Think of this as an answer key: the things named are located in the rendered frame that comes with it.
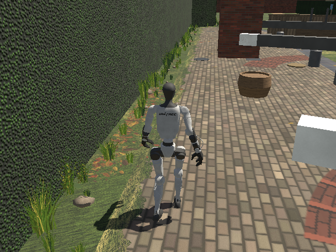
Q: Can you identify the robot right upper arm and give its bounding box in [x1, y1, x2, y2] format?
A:
[180, 106, 193, 136]

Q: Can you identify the left robot forearm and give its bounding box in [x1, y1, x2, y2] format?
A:
[142, 125, 150, 141]

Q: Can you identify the left robot hand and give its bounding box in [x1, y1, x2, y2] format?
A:
[142, 139, 154, 148]

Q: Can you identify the robot left upper arm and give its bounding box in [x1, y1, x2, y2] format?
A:
[143, 105, 158, 133]

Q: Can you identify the robot head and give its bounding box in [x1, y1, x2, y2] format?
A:
[160, 82, 177, 108]

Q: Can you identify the right robot hand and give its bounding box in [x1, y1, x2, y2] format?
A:
[191, 151, 203, 166]

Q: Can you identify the right robot forearm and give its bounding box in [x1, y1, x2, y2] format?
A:
[189, 128, 201, 153]

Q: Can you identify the robot left foot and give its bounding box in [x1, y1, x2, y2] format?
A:
[152, 209, 163, 221]

